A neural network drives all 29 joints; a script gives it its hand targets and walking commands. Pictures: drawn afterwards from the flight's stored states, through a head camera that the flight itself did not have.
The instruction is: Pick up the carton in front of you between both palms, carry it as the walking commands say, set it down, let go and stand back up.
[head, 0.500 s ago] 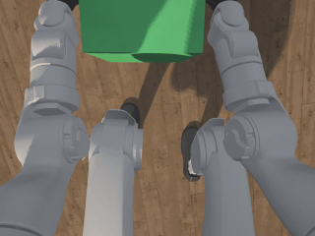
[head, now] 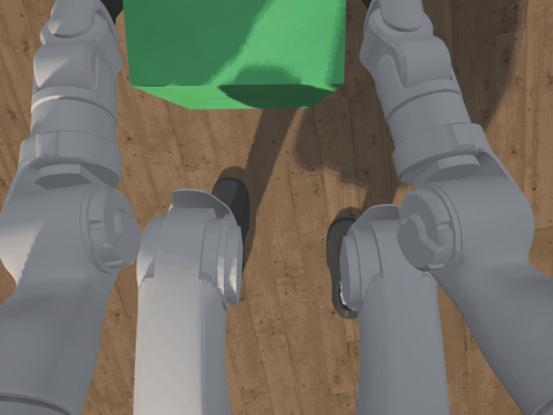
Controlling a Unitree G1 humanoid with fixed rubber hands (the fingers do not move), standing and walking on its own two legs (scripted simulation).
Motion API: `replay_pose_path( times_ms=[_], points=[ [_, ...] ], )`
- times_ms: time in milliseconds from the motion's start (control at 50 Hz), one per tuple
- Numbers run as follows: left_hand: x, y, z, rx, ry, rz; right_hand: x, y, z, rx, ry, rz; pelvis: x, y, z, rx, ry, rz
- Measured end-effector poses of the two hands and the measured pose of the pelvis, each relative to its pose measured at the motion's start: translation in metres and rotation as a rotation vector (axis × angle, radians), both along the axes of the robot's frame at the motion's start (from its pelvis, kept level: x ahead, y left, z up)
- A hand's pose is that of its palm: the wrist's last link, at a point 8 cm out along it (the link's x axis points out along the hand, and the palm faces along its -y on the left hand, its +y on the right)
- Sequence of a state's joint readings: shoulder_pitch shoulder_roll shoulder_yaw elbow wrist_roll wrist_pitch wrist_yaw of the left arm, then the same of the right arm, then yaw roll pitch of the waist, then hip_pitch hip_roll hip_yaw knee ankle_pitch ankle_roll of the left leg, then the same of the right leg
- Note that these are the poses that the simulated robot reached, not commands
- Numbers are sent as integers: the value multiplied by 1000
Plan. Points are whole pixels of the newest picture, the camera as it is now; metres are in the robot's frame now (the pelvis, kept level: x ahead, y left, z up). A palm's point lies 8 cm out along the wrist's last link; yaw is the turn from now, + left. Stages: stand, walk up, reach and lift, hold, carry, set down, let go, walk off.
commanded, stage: set down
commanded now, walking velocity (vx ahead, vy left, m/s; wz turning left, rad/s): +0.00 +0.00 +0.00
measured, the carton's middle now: (243, 19) +0.52 +0.13 -0.25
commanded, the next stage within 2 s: let go in 1.92 s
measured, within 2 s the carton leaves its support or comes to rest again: rests again in 0.62 s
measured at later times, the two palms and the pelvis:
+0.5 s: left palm (92, 2) +0.50 +0.28 -0.17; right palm out of the picture +0.55 -0.03 -0.17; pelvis +0.00 +0.00 -0.01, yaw +1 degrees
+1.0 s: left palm out of the picture +0.50 +0.32 -0.16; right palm out of the picture +0.56 -0.05 -0.16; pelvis +0.00 +0.01 +0.00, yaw +1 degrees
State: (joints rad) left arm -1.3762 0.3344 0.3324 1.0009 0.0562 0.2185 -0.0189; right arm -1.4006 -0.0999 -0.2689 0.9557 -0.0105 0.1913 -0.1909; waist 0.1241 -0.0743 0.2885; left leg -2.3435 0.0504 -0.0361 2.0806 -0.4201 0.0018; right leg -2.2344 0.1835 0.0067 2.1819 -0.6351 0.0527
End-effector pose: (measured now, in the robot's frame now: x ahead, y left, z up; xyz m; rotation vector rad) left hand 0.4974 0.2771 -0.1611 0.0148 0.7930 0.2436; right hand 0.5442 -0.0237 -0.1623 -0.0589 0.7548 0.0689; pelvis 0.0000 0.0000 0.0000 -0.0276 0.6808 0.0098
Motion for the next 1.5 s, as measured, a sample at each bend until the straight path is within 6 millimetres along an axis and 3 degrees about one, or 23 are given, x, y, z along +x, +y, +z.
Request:
replay_pose_path(
  times_ms=[560,640,740,840,1020,1240,1500],
  points=[
    [-1,4,-5,-42,-26,-14,4,-5,-4,23,-22,83,-4,-1,-6,9,-57,8],
    [-4,4,-14,-36,-22,-5,4,-6,-10,-9,-27,109,-5,-1,-5,10,-73,11],
    [-21,15,-41,-6,32,75,2,-28,-31,-60,3,62,-3,2,-3,8,-83,14],
    [-18,34,-43,20,-8,115,6,-46,-33,-75,-22,45,2,5,-4,5,-77,11],
    [2,45,10,8,-142,108,15,-27,11,-54,-120,53,2,6,2,-4,-52,33],
    [-5,46,97,0,-133,91,22,-22,104,-81,-105,11,8,6,60,-27,28,63],
    [-2,50,163,18,-157,79,20,-33,166,-73,-136,-3,20,12,114,-33,110,61]
  ],
)
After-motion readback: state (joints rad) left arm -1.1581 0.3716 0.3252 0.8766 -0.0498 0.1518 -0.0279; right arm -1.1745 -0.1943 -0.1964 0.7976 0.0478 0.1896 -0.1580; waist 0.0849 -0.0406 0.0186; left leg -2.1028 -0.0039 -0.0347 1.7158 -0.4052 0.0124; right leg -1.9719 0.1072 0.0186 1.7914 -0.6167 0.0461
